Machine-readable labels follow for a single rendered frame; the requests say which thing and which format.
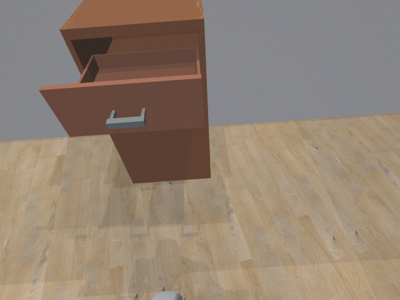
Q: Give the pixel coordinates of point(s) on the handle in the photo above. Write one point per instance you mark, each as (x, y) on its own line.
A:
(126, 122)

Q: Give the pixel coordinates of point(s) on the drawer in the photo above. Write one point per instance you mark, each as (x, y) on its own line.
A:
(166, 82)

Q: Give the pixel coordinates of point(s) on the cabinet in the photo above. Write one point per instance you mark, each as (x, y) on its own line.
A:
(121, 26)

